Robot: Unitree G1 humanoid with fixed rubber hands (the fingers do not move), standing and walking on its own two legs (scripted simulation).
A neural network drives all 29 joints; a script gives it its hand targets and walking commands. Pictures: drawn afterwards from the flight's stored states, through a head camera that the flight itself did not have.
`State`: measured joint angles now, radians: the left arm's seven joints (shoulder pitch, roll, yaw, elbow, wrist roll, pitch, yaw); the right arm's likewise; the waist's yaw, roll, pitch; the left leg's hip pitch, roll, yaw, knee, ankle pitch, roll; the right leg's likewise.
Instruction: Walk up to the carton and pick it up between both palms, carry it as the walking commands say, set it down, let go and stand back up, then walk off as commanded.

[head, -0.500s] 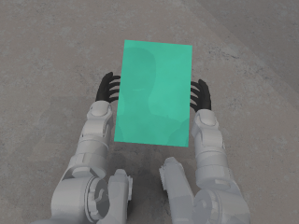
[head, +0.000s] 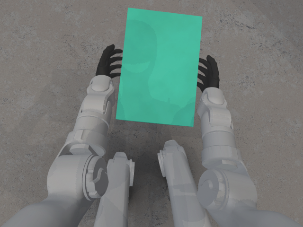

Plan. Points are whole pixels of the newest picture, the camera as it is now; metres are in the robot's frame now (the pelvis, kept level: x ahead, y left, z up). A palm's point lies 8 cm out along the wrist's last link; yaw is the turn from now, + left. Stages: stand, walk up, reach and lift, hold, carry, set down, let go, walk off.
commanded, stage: set down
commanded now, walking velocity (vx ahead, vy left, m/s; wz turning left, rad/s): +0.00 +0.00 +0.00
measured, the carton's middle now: (156, 79) +0.49 -0.07 -0.17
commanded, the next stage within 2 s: none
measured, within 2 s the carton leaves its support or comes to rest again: neither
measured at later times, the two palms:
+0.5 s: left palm (112, 78) +0.51 +0.06 -0.17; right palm (200, 90) +0.44 -0.20 -0.18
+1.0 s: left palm (117, 80) +0.53 +0.05 -0.26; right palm (192, 91) +0.46 -0.21 -0.26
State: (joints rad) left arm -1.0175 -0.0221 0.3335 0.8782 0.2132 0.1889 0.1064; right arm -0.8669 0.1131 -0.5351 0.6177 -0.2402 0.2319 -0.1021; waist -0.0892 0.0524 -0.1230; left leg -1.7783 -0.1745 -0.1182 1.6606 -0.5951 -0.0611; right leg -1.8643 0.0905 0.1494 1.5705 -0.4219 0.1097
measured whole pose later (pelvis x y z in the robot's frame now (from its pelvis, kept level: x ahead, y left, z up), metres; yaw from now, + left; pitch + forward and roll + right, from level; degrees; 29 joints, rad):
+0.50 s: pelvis -0.02 +0.00 -0.06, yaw +1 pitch +44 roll +1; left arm -1.23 0.04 0.32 0.94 0.20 0.21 0.11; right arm -1.04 0.07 -0.58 0.62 -0.25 0.26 -0.11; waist -0.10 0.06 -0.02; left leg -2.02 -0.21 -0.12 1.86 -0.61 -0.09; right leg -2.10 0.11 0.16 1.76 -0.43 0.13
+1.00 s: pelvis -0.02 +0.00 -0.12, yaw +2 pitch +45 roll +0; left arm -1.41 0.11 0.27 1.01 0.16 0.22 0.14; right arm -1.19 0.00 -0.58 0.68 -0.22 0.25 -0.11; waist -0.11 0.06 0.12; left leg -2.19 -0.24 -0.11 2.03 -0.62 -0.11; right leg -2.27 0.12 0.15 1.93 -0.44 0.15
